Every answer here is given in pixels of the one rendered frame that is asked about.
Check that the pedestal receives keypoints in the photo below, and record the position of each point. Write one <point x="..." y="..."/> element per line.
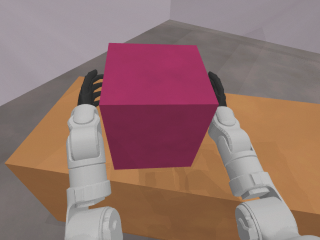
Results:
<point x="193" y="202"/>

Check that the left robot hand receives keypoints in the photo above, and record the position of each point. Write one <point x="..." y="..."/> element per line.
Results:
<point x="87" y="94"/>

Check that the left robot forearm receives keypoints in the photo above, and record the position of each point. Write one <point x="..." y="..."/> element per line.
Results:
<point x="85" y="160"/>

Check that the carton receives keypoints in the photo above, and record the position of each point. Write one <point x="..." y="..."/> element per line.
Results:
<point x="156" y="104"/>

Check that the right robot hand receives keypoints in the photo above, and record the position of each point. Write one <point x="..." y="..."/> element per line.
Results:
<point x="218" y="89"/>

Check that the robot right upper arm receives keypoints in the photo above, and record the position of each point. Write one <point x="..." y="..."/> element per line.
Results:
<point x="267" y="219"/>

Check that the robot left upper arm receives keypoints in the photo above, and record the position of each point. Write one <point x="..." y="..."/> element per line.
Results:
<point x="103" y="223"/>

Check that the right robot forearm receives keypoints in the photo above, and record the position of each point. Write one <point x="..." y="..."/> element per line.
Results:
<point x="247" y="177"/>

